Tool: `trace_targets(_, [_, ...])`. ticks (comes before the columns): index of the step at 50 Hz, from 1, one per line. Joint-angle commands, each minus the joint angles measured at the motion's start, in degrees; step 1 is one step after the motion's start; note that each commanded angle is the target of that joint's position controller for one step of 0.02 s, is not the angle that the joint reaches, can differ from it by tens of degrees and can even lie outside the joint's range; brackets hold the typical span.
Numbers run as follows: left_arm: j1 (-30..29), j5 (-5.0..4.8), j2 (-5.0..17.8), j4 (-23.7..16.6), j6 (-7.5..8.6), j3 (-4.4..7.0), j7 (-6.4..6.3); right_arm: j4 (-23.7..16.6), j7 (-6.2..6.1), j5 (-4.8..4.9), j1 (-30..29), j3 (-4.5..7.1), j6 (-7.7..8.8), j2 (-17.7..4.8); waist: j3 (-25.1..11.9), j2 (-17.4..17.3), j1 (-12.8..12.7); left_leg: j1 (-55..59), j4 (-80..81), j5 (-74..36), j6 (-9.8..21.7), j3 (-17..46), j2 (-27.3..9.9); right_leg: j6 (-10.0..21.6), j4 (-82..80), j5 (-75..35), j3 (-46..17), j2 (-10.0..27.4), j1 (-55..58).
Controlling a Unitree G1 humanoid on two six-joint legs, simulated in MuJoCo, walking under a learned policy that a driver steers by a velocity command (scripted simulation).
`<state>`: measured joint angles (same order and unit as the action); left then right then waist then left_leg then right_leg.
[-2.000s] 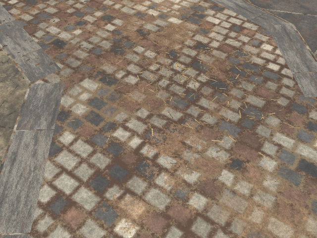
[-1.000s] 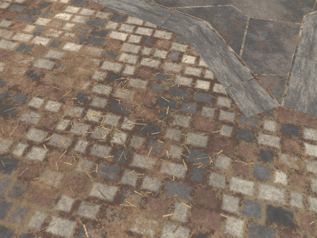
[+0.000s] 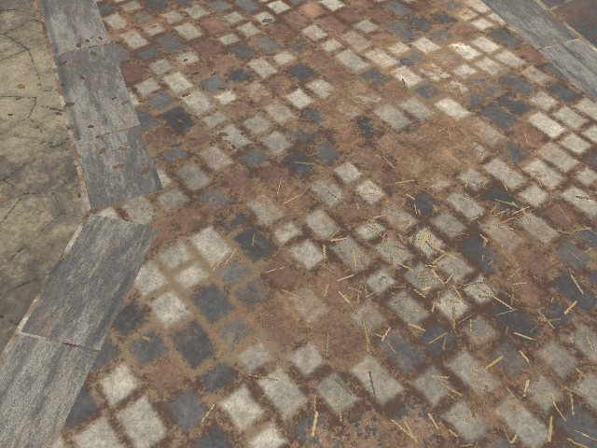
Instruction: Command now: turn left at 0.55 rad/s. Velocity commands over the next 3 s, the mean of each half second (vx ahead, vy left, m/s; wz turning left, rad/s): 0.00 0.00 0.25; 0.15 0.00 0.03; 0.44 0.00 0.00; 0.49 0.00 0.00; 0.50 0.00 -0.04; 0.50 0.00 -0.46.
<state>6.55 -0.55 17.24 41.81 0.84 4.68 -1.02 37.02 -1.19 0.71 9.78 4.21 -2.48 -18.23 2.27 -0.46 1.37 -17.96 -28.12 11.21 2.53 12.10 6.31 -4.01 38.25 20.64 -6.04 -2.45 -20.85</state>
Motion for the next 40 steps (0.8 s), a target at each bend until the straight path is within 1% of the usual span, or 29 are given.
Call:
trace_targets(1, [2.6,-0.2,5.7,-3.4,1.62,1.69,0.72,-4.6,-0.25,0.59,-3.1,2.69,0.15,-9.7,-7.9,-8.6,-2.2,8.7,4.0,-14.3,8.6,18.4,-13.8,1.5,-10.5,-4.4,1.0,-0.1,3.6])
trace_targets(2, [4.3,0.1,5.8,-2.7,1.76,1.81,0.86,-4.7,-0.5,0.94,-3.2,2.35,-0.05,-8.7,-8.2,-8.0,-3.1,6.8,2.2,-12.2,6.5,16.9,-12.0,2.4,-17.3,-11.6,1.6,1.0,8.5])
trace_targets(3, [4.8,0.95,8.2,-3.0,1.62,2.28,0.69,-4.5,-0.63,0.52,-0.7,1.67,0.0,-6.5,-9.5,-3.2,-2.0,2.1,-2.8,-2.4,3.3,13.3,-8.9,4.9,-19.2,-16.7,-3.9,8.3,14.8])
trace_targets(4, [1.7,2.03,12.5,-4.2,0.97,2.75,0.41,-4.5,-0.48,-0.08,3.1,1.11,0.38,-4.3,-7.8,11.4,2.0,-7.3,-13.2,17.4,-0.5,2.5,0.6,11.8,-20.2,-28.3,-16.2,18.8,17.5])
trace_targets(5, [2.6,3.24,11.0,-4.3,1.04,2.49,0.62,-4.8,-0.67,-0.49,1.4,2.45,1.02,-8.6,-6.3,14.4,-0.6,-11.5,-26.0,27.4,-3.4,-1.2,1.3,20.2,-21.6,-30.5,-23.8,25.2,12.9])
trace_targets(6, [0.9,2.48,8.9,-4.9,1.24,1.75,0.49,-3.9,-0.69,-0.46,2.1,3.49,1.13,-11.3,-5.2,10.0,0.0,-12.0,-33.8,24.4,-4.7,-0.2,-0.7,20.7,-21.3,-27.7,-20.8,24.0,11.5])
trace_targets(7, [-1.4,1.65,7.2,-5.1,1.24,1.21,0.36,-2.5,-0.79,-0.22,2.8,3.66,0.76,-10.8,-4.0,7.7,0.7,-12.2,-36.6,20.9,-5.7,-0.4,-1.1,18.0,-20.5,-24.9,-15.5,20.0,10.8])
trace_targets(8, [-2.1,0.87,6.2,-5.2,1.22,0.79,0.27,-1.5,-1.06,-0.35,3.3,3.39,0.2,-9.2,-3.4,7.2,0.7,-12.8,-38.1,18.2,-6.6,-0.4,-1.1,16.1,-19.9,-23.1,-12.3,17.3,11.5])
trace_targets(9, [-2.0,0.48,5.6,-4.9,1.18,0.33,0.19,-1.2,-1.06,-0.34,3.4,2.93,-0.15,-7.5,-3.1,7.3,0.3,-12.9,-39.0,16.4,-7.4,-0.4,-1.1,16.0,-19.4,-25.5,-10.6,16.4,11.8])
trace_targets(12, [-0.3,0.93,4.7,-3.8,0.67,-0.25,0.07,-2.1,-0.82,0.05,1.1,1.49,0.01,-3.9,-4.0,9.4,-1.0,-9.6,-28.6,14.3,-8.6,-4.2,-3.0,16.0,-18.8,-27.9,-5.9,13.6,14.1])
trace_targets(14, [0.0,0.86,5.7,-3.5,0.17,-0.07,0.11,-2.6,-0.56,-0.35,-0.5,0.47,0.2,-2.1,-5.1,11.0,-2.1,-4.2,-18.0,15.0,-8.8,-7.8,-5.5,15.8,-18.1,-28.2,-4.9,13.1,14.4])
trace_targets(15, [1.0,0.78,6.8,-3.2,-0.15,0.21,0.18,-2.8,-0.43,-0.23,-1.2,0.26,0.32,-1.9,-5.2,11.8,-3.0,-2.0,-13.8,15.3,-8.7,-9.2,-5.7,16.1,-17.8,-28.6,-5.4,13.4,14.3])
trace_targets(16, [2.0,0.64,7.6,-2.8,-0.43,0.35,0.25,-2.5,-0.36,0.05,-1.0,0.46,0.41,-2.7,-5.4,11.9,-3.5,-0.2,-10.0,13.8,-8.5,-10.1,-5.5,16.4,-17.4,-29.0,-6.2,13.9,14.4])
trace_targets(17, [2.2,0.35,7.8,-2.6,-0.61,0.26,0.32,-1.8,-0.29,0.17,0.2,0.66,0.47,-3.2,-5.4,11.5,-3.0,2.2,-4.7,10.1,-8.0,-10.8,-5.3,16.1,-16.7,-29.2,-6.5,13.9,14.2])
trace_targets(19, [3.4,-0.41,6.6,-1.5,-0.36,-0.4,0.53,0.0,-0.16,-0.41,3.1,0.68,0.68,-3.5,-4.8,9.3,-1.2,10.3,10.3,-3.3,-5.6,-10.6,-5.2,13.3,-15.5,-28.4,-5.7,12.7,11.2])
trace_targets(20, [5.1,0.22,5.7,-1.0,0.46,-0.92,0.81,-0.5,-0.49,-0.91,3.4,0.86,0.72,-5.7,-6.3,6.2,-1.8,16.4,9.7,-10.5,-3.8,-6.1,-8.9,9.8,-14.9,-24.5,-5.0,11.9,7.6])
trace_targets(21, [6.5,1.98,4.4,-1.4,1.5,-1.46,1.52,-0.8,-1.02,-1.33,4.0,1.56,0.52,-9.7,-8.5,-2.5,-4.0,20.4,4.5,-23.4,-1.1,-1.3,-14.8,6.5,-11.6,-17.2,-0.6,7.9,4.3])
trace_targets(22, [5.8,1.98,2.2,-1.1,1.81,-2.0,1.49,0.2,-0.39,-1.6,1.9,0.86,0.6,-6.6,-8.7,-8.4,-4.5,12.7,4.2,-13.5,2.0,-1.4,-14.7,3.5,-13.4,-8.7,3.3,5.0,8.5])
trace_targets(23, [2.5,2.09,4.0,-0.8,1.66,-1.82,1.33,-0.6,0.28,-1.71,0.3,0.18,1.0,-3.6,-6.1,-5.7,-2.7,9.8,5.4,-5.8,1.8,-2.0,-12.6,2.0,-12.6,-9.4,3.7,4.6,9.6])
trace_targets(24, [1.2,1.77,4.3,-0.6,1.41,-1.62,1.16,-0.1,0.41,-2.11,0.6,-0.13,1.35,-2.8,-4.8,-4.4,-2.0,8.3,6.1,-2.5,0.8,-2.5,-11.6,2.0,-12.0,-10.4,4.0,4.4,9.4])
trace_targets(25, [1.2,1.45,4.1,-0.3,0.92,-1.65,0.88,0.1,0.46,-2.1,0.9,-0.19,1.74,-3.4,-3.0,-4.6,-2.0,6.8,6.2,-2.1,0.1,-3.0,-10.8,2.2,-11.8,-11.3,3.8,4.5,9.2])
trace_targets(27, [2.5,1.38,4.1,0.3,0.37,-1.61,0.49,0.8,0.38,-1.77,1.6,-0.35,2.5,-3.4,-1.3,-4.7,-2.4,5.2,6.2,-2.0,-0.3,-3.0,-10.7,2.2,-12.1,-12.2,3.4,4.8,9.2])
trace_targets(34, [4.0,1.09,4.1,3.9,0.2,-1.47,-0.18,2.0,0.1,-1.59,2.3,-0.98,3.07,-2.4,-0.9,-1.7,-2.3,4.7,5.8,-1.9,-0.3,-3.5,-9.8,1.4,-12.4,-13.4,3.3,5.0,10.0])
trace_targets(35, [4.7,1.07,3.8,4.6,0.11,-1.55,-0.29,2.5,0.0,-1.52,3.3,-0.95,3.0,-2.4,-2.2,-2.0,-2.1,5.3,6.5,3.4,0.0,-3.6,-9.4,1.4,-11.7,-9.7,4.4,4.1,10.2])
trace_targets(36, [4.7,0.78,3.6,5.0,0.06,-1.54,-0.41,2.8,-0.15,-1.26,3.9,-0.65,2.79,-3.3,-1.7,-3.0,-1.6,5.2,7.8,12.8,1.0,-2.5,-9.5,1.5,-9.4,-4.0,6.4,2.5,8.5])
trace_targets(37, [4.1,0.42,3.5,4.9,0.25,-1.49,-0.48,3.0,-0.24,-0.94,5.0,-0.06,2.54,-5.1,-0.2,-5.2,-0.6,4.9,10.3,23.6,3.0,0.9,-11.3,1.8,-5.3,1.5,8.5,0.9,4.7])
trace_targets(38, [2.7,0.08,3.4,4.1,0.74,-1.47,-0.43,3.3,-0.28,-0.72,6.4,0.31,2.45,-6.5,2.2,-7.9,0.4,4.8,13.9,32.1,5.6,6.7,-15.0,2.2,-1.1,4.2,9.4,0.5,-0.4])
trace_targets(39, [1.1,-0.41,3.5,3.1,1.49,-1.41,-0.24,3.6,-0.34,-0.46,7.6,0.57,2.68,-7.5,4.7,-9.8,1.1,3.9,16.8,35.9,8.2,12.4,-18.8,3.3,2.6,5.4,8.5,1.4,-3.8])
trace_targets(40, [0.2,-0.9,3.8,2.4,2.34,-1.26,0.06,3.9,-0.45,-0.28,8.2,0.6,3.18,-7.5,6.5,-10.5,1.3,3.7,18.4,35.1,10.0,16.2,-21.4,4.7,5.7,6.6,6.5,3.1,-6.7])
